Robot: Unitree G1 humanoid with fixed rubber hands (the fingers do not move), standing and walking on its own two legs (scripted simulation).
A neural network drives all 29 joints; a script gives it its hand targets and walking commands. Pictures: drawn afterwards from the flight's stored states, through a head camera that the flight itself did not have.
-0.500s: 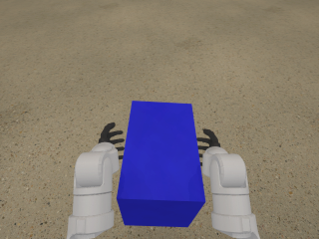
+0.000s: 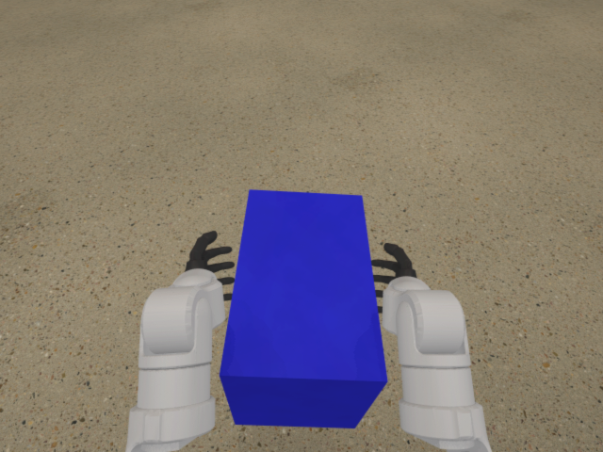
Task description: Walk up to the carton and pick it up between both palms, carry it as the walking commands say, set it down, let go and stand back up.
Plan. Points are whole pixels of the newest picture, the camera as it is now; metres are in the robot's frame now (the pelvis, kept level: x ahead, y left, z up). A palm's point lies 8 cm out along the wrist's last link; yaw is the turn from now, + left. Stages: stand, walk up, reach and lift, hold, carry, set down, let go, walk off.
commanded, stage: carry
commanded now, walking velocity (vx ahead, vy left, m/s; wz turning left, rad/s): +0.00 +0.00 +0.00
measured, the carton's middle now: (300, 306) +0.33 +0.00 -0.01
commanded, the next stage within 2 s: none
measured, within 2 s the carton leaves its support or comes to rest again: neither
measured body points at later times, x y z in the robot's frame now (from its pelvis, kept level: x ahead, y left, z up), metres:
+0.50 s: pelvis +0.01 +0.00 +0.00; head +0.01 -0.01 +0.45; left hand +0.32 +0.13 +0.09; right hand +0.31 -0.13 +0.07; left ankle +0.08 +0.13 -0.72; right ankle +0.06 -0.12 -0.72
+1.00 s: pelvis +0.02 +0.01 +0.00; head +0.03 +0.01 +0.45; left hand +0.34 +0.15 +0.09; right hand +0.33 -0.11 +0.08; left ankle +0.08 +0.13 -0.72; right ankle +0.06 -0.12 -0.72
